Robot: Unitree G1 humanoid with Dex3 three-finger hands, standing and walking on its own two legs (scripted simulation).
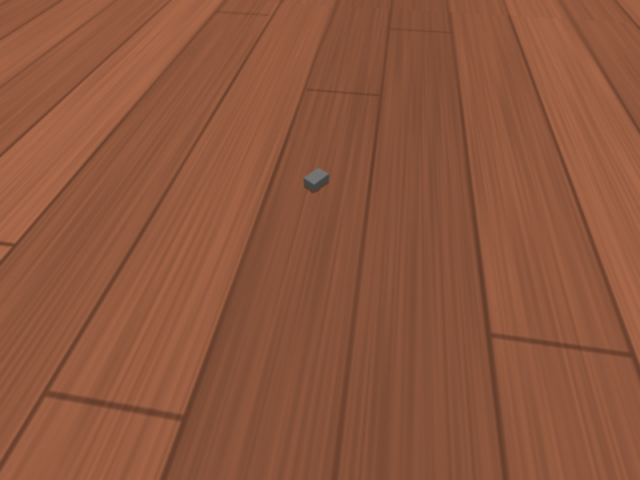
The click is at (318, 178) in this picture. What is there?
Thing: flat box
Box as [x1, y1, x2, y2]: [304, 168, 328, 190]
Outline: 319,168 317,168 304,177 304,184 313,190 328,180 328,174
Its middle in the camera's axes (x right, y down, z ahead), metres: -0.01 -0.30 +1.86
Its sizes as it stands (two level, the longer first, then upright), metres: 0.102 0.069 0.041
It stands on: the floor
